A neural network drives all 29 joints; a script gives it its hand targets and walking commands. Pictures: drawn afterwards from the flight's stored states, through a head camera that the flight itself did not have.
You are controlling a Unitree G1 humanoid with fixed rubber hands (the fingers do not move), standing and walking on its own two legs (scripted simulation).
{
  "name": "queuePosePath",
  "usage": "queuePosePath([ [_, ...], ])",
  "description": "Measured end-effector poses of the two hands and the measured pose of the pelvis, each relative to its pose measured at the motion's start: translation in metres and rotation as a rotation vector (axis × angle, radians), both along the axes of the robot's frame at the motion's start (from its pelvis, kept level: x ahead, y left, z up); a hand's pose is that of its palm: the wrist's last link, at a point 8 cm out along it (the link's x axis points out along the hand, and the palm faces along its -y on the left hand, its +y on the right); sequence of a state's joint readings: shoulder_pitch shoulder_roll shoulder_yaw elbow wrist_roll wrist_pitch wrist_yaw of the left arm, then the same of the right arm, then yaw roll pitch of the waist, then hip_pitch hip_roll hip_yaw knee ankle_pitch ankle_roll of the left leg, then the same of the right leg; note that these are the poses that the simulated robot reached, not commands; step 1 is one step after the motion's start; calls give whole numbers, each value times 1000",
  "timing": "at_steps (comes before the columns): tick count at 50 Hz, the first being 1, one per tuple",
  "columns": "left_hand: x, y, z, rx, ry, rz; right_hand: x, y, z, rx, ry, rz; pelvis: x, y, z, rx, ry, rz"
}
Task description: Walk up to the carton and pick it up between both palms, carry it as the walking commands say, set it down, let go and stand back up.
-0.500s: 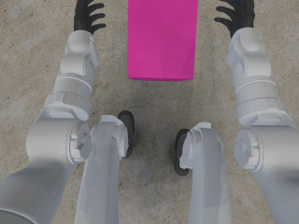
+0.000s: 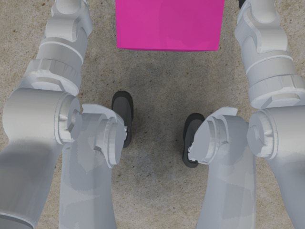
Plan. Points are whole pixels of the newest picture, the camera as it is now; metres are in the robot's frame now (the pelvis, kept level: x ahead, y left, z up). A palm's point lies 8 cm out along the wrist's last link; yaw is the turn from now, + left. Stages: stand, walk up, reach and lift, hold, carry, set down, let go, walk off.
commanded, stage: reach and lift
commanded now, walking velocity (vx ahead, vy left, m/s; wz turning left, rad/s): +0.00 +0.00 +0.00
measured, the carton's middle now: (165, 3) +0.53 +0.00 -0.28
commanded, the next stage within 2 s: none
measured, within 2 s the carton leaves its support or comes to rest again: leaves its support in 1.68 s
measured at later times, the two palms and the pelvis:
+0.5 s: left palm out of the picture +0.54 +0.17 -0.21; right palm out of the picture +0.55 -0.15 -0.20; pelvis -0.01 +0.00 -0.01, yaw +0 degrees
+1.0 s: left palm out of the picture +0.55 +0.14 -0.21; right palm out of the picture +0.54 -0.14 -0.20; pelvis -0.01 +0.00 -0.02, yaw -1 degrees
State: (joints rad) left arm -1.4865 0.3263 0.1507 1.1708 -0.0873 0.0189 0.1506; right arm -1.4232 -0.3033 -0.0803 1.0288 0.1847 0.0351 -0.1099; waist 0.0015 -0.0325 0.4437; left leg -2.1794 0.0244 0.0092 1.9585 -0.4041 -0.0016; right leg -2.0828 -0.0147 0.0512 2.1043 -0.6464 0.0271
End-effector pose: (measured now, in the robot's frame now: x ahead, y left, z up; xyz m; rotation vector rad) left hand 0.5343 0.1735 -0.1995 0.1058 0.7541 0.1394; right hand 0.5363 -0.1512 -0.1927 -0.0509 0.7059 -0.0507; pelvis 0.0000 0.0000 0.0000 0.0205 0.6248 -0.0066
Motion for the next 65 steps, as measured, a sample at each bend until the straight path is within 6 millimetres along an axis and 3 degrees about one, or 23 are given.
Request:
queuePosePath([
  [9, 11, 3, -11, -15, -26, 14, 2, -2, -17, -4, -9, 5, -5, 0, -13, 0, -44, -1],
  [31, 10, -6, -10, -20, -18, -29, 9, 11, -8, 3, -31, 29, -6, 0, -15, -2, -52, -3],
  [39, 15, -35, -6, -115, -23, -25, 9, 14, -7, 4, -27, 23, -6, 0, -15, -2, -51, -4],
  [65, 20, -33, -4, -129, 36, -24, 10, 13, -8, 65, 23, -2, -4, -1, -27, 6, -39, -26],
])
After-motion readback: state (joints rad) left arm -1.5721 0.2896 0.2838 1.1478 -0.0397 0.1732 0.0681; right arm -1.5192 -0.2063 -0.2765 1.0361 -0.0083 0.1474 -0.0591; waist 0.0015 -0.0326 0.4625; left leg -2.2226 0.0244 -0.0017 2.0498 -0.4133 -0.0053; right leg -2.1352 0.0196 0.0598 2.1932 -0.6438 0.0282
